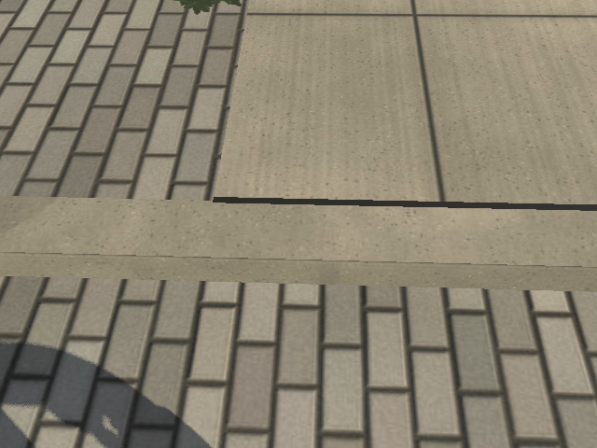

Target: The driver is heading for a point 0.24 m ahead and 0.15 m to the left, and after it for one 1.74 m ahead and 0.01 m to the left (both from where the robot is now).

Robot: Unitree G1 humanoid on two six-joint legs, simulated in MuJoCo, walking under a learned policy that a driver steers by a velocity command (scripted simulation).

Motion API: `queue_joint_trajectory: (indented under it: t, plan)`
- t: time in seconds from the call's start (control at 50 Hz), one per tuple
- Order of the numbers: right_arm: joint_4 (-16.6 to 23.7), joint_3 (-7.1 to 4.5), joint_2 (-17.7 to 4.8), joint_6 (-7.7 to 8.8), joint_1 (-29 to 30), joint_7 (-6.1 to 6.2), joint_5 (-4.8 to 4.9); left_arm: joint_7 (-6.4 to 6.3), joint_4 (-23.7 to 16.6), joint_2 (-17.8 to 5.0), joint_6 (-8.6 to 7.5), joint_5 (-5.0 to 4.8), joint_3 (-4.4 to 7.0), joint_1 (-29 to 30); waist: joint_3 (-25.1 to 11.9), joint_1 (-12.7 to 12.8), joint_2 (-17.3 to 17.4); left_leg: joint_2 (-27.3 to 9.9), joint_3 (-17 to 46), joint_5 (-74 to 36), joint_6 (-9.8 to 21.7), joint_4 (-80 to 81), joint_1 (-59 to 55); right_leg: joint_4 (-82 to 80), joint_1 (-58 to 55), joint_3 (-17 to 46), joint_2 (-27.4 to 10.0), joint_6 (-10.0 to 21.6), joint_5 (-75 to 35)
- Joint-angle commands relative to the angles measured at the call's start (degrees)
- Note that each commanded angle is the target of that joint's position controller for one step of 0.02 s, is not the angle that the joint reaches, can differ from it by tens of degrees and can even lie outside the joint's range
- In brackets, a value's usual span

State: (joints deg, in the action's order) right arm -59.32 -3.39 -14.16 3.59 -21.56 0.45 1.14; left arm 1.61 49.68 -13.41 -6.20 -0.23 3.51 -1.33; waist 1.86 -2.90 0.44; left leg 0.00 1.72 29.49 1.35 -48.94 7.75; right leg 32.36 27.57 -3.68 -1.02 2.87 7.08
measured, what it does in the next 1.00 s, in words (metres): walks ahead: left foot, then right foot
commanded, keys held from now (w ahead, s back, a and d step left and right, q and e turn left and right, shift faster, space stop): w+q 0.48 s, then w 0.16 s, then w+e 0.36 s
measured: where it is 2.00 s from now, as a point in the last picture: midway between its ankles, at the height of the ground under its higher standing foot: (252, 185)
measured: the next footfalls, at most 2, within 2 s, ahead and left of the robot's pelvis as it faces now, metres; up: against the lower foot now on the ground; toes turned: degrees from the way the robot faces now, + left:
left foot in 0.46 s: +0.37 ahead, +0.13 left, +0.00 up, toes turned +20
right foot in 1.00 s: +0.69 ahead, +0.07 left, +0.00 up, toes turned +8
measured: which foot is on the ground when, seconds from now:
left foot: up 0.00-0.44, down 0.46-0.98, up 1.00-1.00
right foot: down 0.00-0.46, up 0.48-0.98, down 1.00-1.00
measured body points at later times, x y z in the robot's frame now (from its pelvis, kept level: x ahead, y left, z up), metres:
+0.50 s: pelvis +0.27 +0.04 -0.01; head +0.30 +0.07 +0.44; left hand +0.20 +0.30 -0.15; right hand +0.49 -0.16 -0.11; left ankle +0.33 +0.12 -0.72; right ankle +0.12 -0.10 -0.67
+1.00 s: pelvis +0.54 +0.10 +0.00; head +0.57 +0.10 +0.45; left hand +0.63 +0.37 -0.12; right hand +0.59 -0.15 -0.15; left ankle +0.34 +0.12 -0.71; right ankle +0.65 +0.06 -0.73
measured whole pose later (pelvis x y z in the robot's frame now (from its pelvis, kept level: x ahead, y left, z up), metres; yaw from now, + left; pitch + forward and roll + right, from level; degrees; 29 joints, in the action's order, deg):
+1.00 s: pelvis +0.54 +0.10 +0.00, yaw +12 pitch +0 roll +1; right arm -57.0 -1.7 -13.3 4.3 -20.7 1.3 -1.7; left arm 1.4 49.2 -12.9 -2.4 2.3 2.0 -7.7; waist 2.5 -1.2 -0.3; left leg 2.9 -8.9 26.2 3.4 -25.0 -6.2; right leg 33.0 24.7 -5.9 1.7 7.8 8.2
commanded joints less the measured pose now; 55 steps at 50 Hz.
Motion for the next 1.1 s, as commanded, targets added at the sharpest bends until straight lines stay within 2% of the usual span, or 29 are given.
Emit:
queue_joint_trajectory:
  t: [0.02,0.04,0.08,0.14,0.16,0.18,0.22,0.26,0.34,0.38,0.42,0.44,0.46,0.48,0.5,0.54,0.56,0.6,0.7,0.8,0.86,0.92,0.96,0.98,1.0,1.02,1.04,1.06,1.1]
  plan:
    - [5.52,-1.40,-8.03,2.51,3.20,-0.12,2.03,-0.94,1.85,-8.82,0.05,-0.19,2.25,-16.46,-11.59,8.70,-8.42,-3.23,4.61,-2.62,2.13,-26.37,35.66,-15.45,-38.81,29.16,-20.29,9.71,8.57]
    - [5.69,-1.64,-7.51,2.32,5.25,0.29,1.59,-0.91,1.31,-6.93,-0.12,0.17,1.62,-12.24,-7.55,6.92,-5.13,-5.69,3.79,-7.61,2.18,-23.62,33.21,-17.97,-30.37,23.25,-18.25,8.39,6.13]
    - [5.13,-2.06,-4.80,0.67,3.43,0.51,1.11,-0.68,1.61,-4.50,-0.55,1.17,1.00,-8.58,-3.66,3.37,-6.61,-8.36,4.22,-12.88,2.22,-19.48,26.84,-22.32,-20.27,14.39,-15.02,6.69,2.94]
    - [5.91,-2.13,-2.60,-1.11,3.93,0.56,1.04,-1.22,2.77,-5.81,-0.91,1.27,1.52,-9.06,-1.03,1.94,-5.43,-8.97,4.16,-17.10,1.68,-16.60,28.00,-25.38,-16.85,7.05,-14.26,7.14,-2.69]
    - [7.57,-1.14,-1.48,-2.31,6.34,-1.52,-5.54,-1.40,4.55,-6.34,-1.06,2.38,1.22,-13.90,2.32,1.12,-0.48,-7.49,0.16,-20.09,0.81,-15.00,27.17,-26.09,-12.66,3.86,-14.49,6.67,-5.01]
    - [8.68,-1.04,-0.33,-2.78,7.88,-2.47,-5.65,-1.43,4.93,-6.42,-1.17,2.33,1.29,-14.34,3.05,0.82,-2.04,-7.70,-0.39,-23.45,0.55,-11.55,28.03,-25.97,-12.67,0.73,-13.31,6.16,-6.60]
    - [10.16,-0.54,-0.60,-2.83,10.90,-3.54,-3.78,-1.39,4.26,-5.91,-1.28,2.16,1.09,-13.90,2.79,1.49,-4.39,-7.21,-1.74,-29.46,0.56,-3.79,27.29,-25.62,-13.79,-3.25,-11.69,5.26,-7.69]
    - [11.92,-0.13,-1.06,-2.65,15.21,-4.07,-2.96,-1.50,4.01,-6.45,-1.25,1.88,1.11,-14.58,2.33,2.72,-4.76,-6.34,-3.86,-32.70,1.05,3.94,25.21,-25.85,-16.60,-5.25,-11.89,4.91,-8.56]
    - [14.93,-0.04,-2.27,-2.65,21.08,-4.50,-3.52,-2.35,5.21,-7.82,-0.38,1.75,1.60,-19.14,3.29,4.70,-4.42,-5.14,-6.43,-27.92,3.26,11.88,26.46,-23.99,-28.05,-6.98,-15.07,4.39,-12.77]
    - [15.62,-0.38,-3.06,-2.58,21.24,-4.55,-3.79,-2.74,5.49,-8.56,0.58,2.02,1.83,-20.11,2.92,4.52,-5.00,-3.16,-7.98,-22.00,5.13,14.01,25.44,-19.06,-32.75,-8.57,-15.84,3.69,-22.89]
    - [14.75,-1.10,-4.16,-2.43,16.25,-4.07,-3.99,-2.86,5.33,-10.03,1.68,2.22,2.17,-20.20,-0.75,2.33,-6.03,1.19,-10.16,-15.30,7.65,15.33,18.65,-7.44,-35.04,-10.26,-15.78,3.14,-40.01]
    - [12.70,-1.83,-5.06,-1.86,9.13,-3.54,-4.07,-2.70,4.89,-10.43,2.40,2.08,2.17,-19.87,-4.79,-0.72,-4.68,4.04,-10.83,-15.44,9.26,18.45,10.47,3.76,-33.43,-11.52,-14.82,2.49,-42.26]
    - [9.85,-3.26,-8.61,-1.24,-1.55,-2.70,-4.75,-2.61,3.42,-9.82,2.69,2.08,1.77,-19.30,-11.14,-5.29,-0.39,0.31,-3.24,-14.58,12.29,21.73,-4.78,20.19,-23.31,-12.25,-13.39,0.33,-31.49]
    - [10.27,-5.20,-16.57,-1.33,-3.32,-1.92,-4.56,-1.41,-1.35,-3.52,2.15,0.91,0.31,-21.38,-16.61,-2.39,14.58,-16.99,26.34,-12.04,20.73,25.03,-24.40,41.16,3.34,-11.57,-3.54,-3.38,10.48]
    - [10.94,-5.03,-16.31,-2.14,-3.48,-1.48,-3.01,-1.04,-2.20,-7.22,1.55,1.67,0.99,-15.43,-18.23,-3.72,8.42,-20.33,40.32,-13.21,21.58,33.42,-26.14,48.03,12.92,0.94,1.08,-3.79,23.76]
    - [10.39,-3.36,-10.38,-2.17,2.21,-0.76,-2.40,-0.64,-2.25,-6.05,0.48,0.77,0.34,-12.25,-5.94,-0.78,0.08,-16.62,22.21,-25.58,16.98,33.41,-13.62,41.35,13.68,3.94,-5.10,-2.05,12.57]
    - [10.45,-2.59,-7.93,-1.70,4.76,-0.61,-2.17,-0.79,-1.13,-5.81,0.83,1.35,0.39,-13.23,-3.17,1.36,-1.06,-13.90,16.89,-31.78,14.73,34.48,-7.96,36.59,9.69,4.11,-6.51,-2.05,11.15]
    - [10.17,-1.54,-5.68,-0.44,6.69,-0.64,-1.72,-0.73,0.20,-5.39,2.92,2.93,0.21,-16.04,-3.41,3.80,0.83,-10.81,11.15,-37.77,13.01,36.25,-2.72,32.37,2.75,4.09,-7.11,-2.80,9.96]
    - [7.66,-1.58,-7.96,1.20,2.55,-0.86,-1.59,0.19,-0.98,-4.68,4.52,2.46,-0.01,-10.72,-0.01,2.99,1.88,-9.31,4.92,-41.07,11.60,40.43,-3.79,24.07,7.83,2.13,-7.16,-3.69,2.52]
    - [6.19,-0.68,-7.01,1.71,0.62,-0.61,-2.34,0.61,-3.10,-4.00,4.15,1.38,-0.56,-2.92,2.74,0.37,2.51,-9.05,-1.60,-42.40,8.80,42.27,-7.39,12.01,9.30,2.19,-4.53,-2.40,-5.92]
    - [4.84,-0.11,-5.80,1.84,-1.28,0.27,-2.89,0.42,-3.53,-3.01,4.21,1.61,-1.14,-2.12,3.27,-0.11,3.33,-10.89,-4.69,-46.59,8.62,40.85,-11.10,9.72,8.26,0.18,-3.02,-0.60,-5.30]
    - [4.53,0.14,-7.10,1.95,0.02,1.11,-3.01,0.03,-4.08,-3.29,3.96,2.18,-0.96,-3.02,2.76,1.62,2.90,-11.99,-7.81,-68.72,7.03,33.96,-13.91,5.27,2.63,-2.98,1.02,2.47,-0.28]
    - [5.00,-0.16,-9.14,1.56,1.97,1.40,-3.19,-0.42,-2.10,-4.97,3.76,2.36,-0.15,-11.09,-1.74,5.30,5.32,-12.40,-8.94,-84.57,6.24,20.70,-15.17,3.71,-5.20,-4.73,5.04,5.18,5.03]
    - [5.62,-0.35,-9.97,1.16,3.54,1.32,-2.92,-0.56,0.30,-5.91,3.46,2.58,0.57,-18.96,-5.29,8.84,5.08,-11.89,-9.53,-81.52,5.71,9.79,-12.53,-0.82,-13.52,-4.42,6.37,6.62,3.29]
    - [7.19,-0.34,-10.35,1.30,5.77,1.14,-2.38,-1.05,2.28,-9.13,3.16,3.39,1.98,-26.76,-8.47,13.08,2.15,-9.27,-10.98,-65.99,3.92,-5.83,-2.26,-5.06,-25.59,1.93,2.80,9.25,-1.38]
    - [10.10,1.13,-3.04,1.89,2.04,0.17,-2.06,-1.62,2.16,-17.09,3.23,3.64,3.88,-27.11,-11.28,7.97,-13.73,1.78,-11.55,-10.58,0.84,-28.90,19.67,-5.92,-39.81,28.12,-14.99,17.58,-16.47]
    - [10.26,0.76,-5.34,1.92,2.35,-0.09,-2.65,-0.73,2.43,-16.36,3.65,0.90,4.09,-26.05,-16.83,8.08,-9.34,4.29,0.71,-2.24,0.76,-37.53,28.04,-12.82,-42.62,43.86,-18.19,22.71,-14.23]
    - [11.43,0.85,-5.59,2.30,5.20,-0.43,-3.00,-0.86,1.39,-13.85,4.02,0.47,3.68,-21.12,-8.68,6.09,-4.83,-0.05,2.45,-6.57,0.96,-37.10,32.39,-14.05,-35.88,36.59,-17.25,21.11,-5.73]
    - [12.60,0.74,-5.31,2.42,8.42,-0.75,-3.30,-1.20,0.64,-7.27,4.33,1.05,1.92,-17.33,-0.90,3.83,1.06,-3.12,0.75,-10.85,0.22,-32.95,32.06,-17.02,-24.39,28.48,-12.22,16.41,-5.77]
